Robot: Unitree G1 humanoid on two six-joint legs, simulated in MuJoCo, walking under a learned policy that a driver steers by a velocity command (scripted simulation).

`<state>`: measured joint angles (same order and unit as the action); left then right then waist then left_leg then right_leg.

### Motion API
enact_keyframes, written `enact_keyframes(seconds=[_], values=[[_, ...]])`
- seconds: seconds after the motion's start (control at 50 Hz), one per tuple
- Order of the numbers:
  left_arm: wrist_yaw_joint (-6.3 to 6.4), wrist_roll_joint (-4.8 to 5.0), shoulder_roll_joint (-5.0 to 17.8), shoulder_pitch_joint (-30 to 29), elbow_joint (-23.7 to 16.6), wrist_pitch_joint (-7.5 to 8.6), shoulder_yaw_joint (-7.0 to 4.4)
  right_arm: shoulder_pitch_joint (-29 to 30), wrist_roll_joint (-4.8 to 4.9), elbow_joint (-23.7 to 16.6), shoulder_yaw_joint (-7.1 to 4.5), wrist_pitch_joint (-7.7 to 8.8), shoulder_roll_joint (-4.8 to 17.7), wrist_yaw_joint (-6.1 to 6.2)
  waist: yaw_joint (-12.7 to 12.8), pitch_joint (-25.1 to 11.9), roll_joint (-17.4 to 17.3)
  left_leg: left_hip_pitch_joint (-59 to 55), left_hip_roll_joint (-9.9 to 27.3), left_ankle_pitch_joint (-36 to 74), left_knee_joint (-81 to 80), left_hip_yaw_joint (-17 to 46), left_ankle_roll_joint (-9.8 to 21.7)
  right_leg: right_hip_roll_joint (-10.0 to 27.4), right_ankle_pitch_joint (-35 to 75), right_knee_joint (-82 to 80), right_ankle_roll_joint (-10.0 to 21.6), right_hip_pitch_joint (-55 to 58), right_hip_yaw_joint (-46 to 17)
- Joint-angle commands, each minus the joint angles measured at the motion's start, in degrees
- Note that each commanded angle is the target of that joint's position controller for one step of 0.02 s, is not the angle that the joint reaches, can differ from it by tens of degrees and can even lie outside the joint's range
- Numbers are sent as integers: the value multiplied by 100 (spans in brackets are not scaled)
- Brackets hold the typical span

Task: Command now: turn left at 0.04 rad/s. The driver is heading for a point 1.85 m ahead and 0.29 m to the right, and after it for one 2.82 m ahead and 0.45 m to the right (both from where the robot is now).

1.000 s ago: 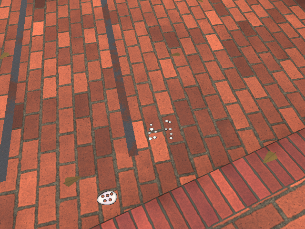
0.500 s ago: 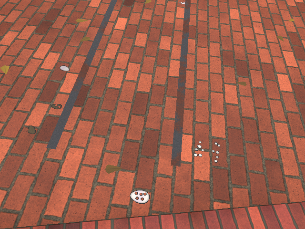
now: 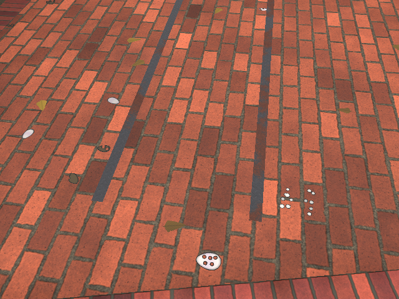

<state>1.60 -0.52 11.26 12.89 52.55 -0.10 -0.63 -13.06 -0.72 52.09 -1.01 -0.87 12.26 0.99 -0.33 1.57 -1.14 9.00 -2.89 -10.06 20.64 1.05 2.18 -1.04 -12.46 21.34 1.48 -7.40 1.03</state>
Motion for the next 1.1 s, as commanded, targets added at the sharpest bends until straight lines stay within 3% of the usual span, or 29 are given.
enact_keyframes(seconds=[0.02,0.22,0.42,1.04,1.06,1.1], values=[[23,-10,622,161,-24,53,-126,-110,4,33,-109,67,488,39,34,80,190,21,618,367,-374,656,44,713,319,-545,184,-160,-747],[45,-10,528,249,494,72,-70,-337,6,730,-43,64,436,90,11,134,104,-11,667,331,-432,632,12,667,175,-637,231,-221,-764],[63,-7,365,503,877,81,19,-517,9,1156,49,66,295,123,-2,199,149,4,700,345,-372,585,10,609,223,-623,231,-309,-751],[110,-12,26,1025,1260,118,90,-807,22,1580,144,70,-55,178,21,292,112,81,732,437,-186,479,-45,552,615,-504,260,-273,-743],[108,-19,10,1074,1272,115,93,-848,14,1595,153,66,-87,178,35,179,141,45,679,128,-198,444,-39,520,109,-593,271,-230,-762],[107,-21,263,1145,1261,66,-13,-810,-29,1523,111,52,-29,167,88,306,389,355,371,-882,229,173,19,505,-1413,-758,430,-312,-992]])
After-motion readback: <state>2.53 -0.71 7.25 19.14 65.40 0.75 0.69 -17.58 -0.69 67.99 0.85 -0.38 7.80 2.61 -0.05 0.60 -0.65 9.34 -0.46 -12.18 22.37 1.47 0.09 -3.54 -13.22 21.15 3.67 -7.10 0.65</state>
